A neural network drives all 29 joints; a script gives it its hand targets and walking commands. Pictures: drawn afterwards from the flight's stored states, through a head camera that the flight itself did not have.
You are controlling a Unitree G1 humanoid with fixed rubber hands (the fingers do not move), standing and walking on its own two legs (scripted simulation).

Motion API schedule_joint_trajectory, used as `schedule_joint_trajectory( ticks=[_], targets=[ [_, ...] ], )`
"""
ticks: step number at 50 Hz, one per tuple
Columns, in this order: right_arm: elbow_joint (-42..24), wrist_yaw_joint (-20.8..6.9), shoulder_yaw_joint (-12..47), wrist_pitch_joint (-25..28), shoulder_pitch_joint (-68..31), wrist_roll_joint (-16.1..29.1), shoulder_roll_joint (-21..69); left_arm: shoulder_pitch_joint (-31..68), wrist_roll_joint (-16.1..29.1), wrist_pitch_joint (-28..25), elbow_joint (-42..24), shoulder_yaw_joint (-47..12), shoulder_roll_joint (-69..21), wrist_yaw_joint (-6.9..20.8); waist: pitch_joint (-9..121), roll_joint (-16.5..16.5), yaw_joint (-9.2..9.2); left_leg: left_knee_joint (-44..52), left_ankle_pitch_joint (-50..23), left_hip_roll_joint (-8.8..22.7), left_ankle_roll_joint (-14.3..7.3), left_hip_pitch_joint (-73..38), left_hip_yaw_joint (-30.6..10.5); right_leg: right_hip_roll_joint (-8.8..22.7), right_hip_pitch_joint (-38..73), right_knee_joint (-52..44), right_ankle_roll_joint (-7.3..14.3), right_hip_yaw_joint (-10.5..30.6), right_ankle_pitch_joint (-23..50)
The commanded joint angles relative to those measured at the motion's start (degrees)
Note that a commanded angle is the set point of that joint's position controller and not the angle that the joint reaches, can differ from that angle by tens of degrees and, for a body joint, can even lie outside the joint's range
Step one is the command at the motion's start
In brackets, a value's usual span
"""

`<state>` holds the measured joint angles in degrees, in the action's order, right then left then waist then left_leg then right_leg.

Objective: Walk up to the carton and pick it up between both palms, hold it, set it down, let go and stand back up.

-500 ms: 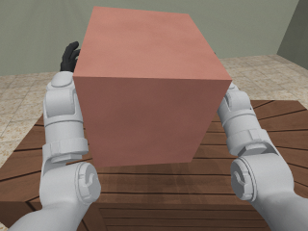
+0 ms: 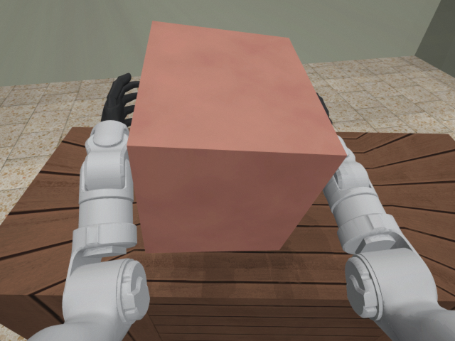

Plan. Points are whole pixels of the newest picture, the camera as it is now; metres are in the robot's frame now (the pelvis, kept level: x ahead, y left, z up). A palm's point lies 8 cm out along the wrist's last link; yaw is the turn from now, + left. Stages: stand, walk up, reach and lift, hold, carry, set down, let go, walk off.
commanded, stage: set down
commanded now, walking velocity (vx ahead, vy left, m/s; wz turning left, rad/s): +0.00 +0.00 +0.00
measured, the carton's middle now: (219, 142) +0.41 +0.03 +0.17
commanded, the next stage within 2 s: none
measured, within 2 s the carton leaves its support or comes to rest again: neither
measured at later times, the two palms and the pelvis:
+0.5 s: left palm (124, 132) +0.40 +0.19 +0.20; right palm (317, 141) +0.41 -0.15 +0.17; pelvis +0.00 +0.00 +0.00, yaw +0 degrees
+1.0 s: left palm (132, 145) +0.40 +0.18 +0.17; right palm (317, 148) +0.41 -0.16 +0.15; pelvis +0.01 +0.00 +0.00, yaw +0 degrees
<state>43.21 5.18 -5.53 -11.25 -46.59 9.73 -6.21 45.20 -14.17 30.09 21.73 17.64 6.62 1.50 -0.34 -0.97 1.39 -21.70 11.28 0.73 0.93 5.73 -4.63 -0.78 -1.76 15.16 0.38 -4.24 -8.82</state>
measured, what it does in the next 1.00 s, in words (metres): stands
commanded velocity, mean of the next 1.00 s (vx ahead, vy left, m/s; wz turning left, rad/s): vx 0.00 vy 0.00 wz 0.00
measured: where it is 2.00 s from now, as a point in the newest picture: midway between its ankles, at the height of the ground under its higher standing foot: outside the picture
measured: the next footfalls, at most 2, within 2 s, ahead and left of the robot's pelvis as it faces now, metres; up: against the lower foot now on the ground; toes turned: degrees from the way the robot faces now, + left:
none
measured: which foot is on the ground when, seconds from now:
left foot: down 0.00-1.00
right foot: down 0.00-1.00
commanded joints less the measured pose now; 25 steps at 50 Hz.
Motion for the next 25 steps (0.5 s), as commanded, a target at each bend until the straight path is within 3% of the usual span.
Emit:
schedule_joint_trajectory(
  ticks=[1,5,7,11,13,14,15,16,17,18,25],
  targets=[
    [-17.81,-5.10,17.45,5.12,-44.44,1.37,26.87,28.91,7.50,-2.21,-10.16,-21.94,-33.63,5.87,28.56,1.79,-1.41,0.49,-30.41,-2.89,2.25,-12.39,4.42,-2.39,8.55,-0.18,-1.73,-1.05,15.38],
    [-15.91,-6.40,14.87,5.24,-45.80,0.69,25.30,28.64,6.51,-1.95,-6.06,-20.07,-34.25,5.86,25.24,3.25,-2.73,2.25,-24.44,-2.59,1.87,-11.05,5.02,-2.39,5.80,-1.15,-1.20,-1.03,9.30],
    [-12.37,-7.00,12.85,5.00,-44.83,-0.77,25.14,30.52,6.21,-2.26,-5.28,-19.44,-33.73,6.11,23.59,2.94,-1.78,3.46,-20.31,-2.42,1.49,-10.01,4.93,-2.04,5.02,-1.40,-1.11,-1.01,6.46],
    [-5.44,-8.98,8.81,4.22,-41.90,-2.74,23.73,29.55,3.27,-2.03,-0.93,-14.68,-31.61,6.42,16.92,3.14,-3.45,6.32,-12.26,-2.22,0.90,-6.27,5.82,-1.66,2.53,-1.98,-0.75,-1.19,-0.51],
    [-7.21,-9.56,6.74,5.25,-43.95,-4.08,22.54,28.94,3.46,-1.55,0.76,-14.92,-32.32,6.99,18.00,2.79,-2.97,6.50,-10.56,-1.78,0.80,-5.82,5.53,-1.92,2.65,-1.73,-0.74,-1.57,-0.73],
    [-5.60,-10.10,6.49,5.09,-42.85,-4.19,22.15,26.85,2.56,-1.55,2.21,-13.43,-31.72,6.84,15.91,2.97,-4.32,6.74,-9.96,-1.61,0.61,-5.45,5.96,-1.36,1.80,-2.18,-0.70,-1.25,-1.99],
    [-5.89,-10.16,6.14,5.47,-44.54,-4.41,22.59,30.22,2.64,-1.88,1.35,-14.22,-31.66,6.72,17.59,2.83,-3.19,6.94,-9.06,-1.89,0.53,-5.08,5.89,-1.58,1.87,-1.74,-0.96,-1.66,-1.54],
    [-6.86,-10.46,6.30,6.33,-44.14,-4.77,22.92,29.46,2.91,-2.42,0.73,-14.55,-32.44,6.38,18.57,4.07,-4.27,6.44,-10.34,-1.59,0.95,-5.42,5.90,-1.57,1.62,-1.32,-0.69,-1.62,-1.05],
    [-8.52,-10.43,6.72,7.19,-44.33,-4.72,23.88,30.74,3.99,-3.06,-1.12,-16.39,-33.67,6.03,22.23,4.31,-3.42,5.21,-13.13,-1.62,1.33,-7.29,5.77,-1.75,1.04,-1.36,-0.76,-1.99,1.09],
    [-9.63,-10.36,8.37,8.04,-44.98,-4.28,24.39,30.44,4.48,-3.91,-2.45,-17.58,-34.34,5.54,25.59,5.57,-4.47,3.94,-17.90,-1.53,1.62,-8.46,5.71,-1.92,0.97,-0.74,-0.78,-2.04,3.19],
    [-13.81,-9.70,12.73,10.85,-42.30,-3.13,23.33,24.63,5.69,-7.28,-4.27,-21.47,-36.44,2.94,33.85,4.33,-4.96,-0.96,-35.14,-0.98,3.32,-15.06,5.42,-3.40,-0.65,-0.46,-0.73,-2.72,12.98]
  ],
)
